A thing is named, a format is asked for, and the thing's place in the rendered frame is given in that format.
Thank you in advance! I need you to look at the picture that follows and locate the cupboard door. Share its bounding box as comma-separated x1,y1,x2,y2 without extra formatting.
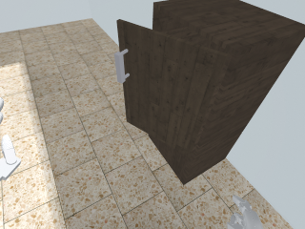
116,19,228,157

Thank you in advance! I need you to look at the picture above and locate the handle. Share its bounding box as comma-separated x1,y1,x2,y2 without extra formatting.
114,49,130,84

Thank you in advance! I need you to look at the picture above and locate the right robot hand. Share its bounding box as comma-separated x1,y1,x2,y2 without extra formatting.
227,195,264,229

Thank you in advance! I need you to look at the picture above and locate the left robot hand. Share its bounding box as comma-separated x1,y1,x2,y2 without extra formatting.
0,97,22,181

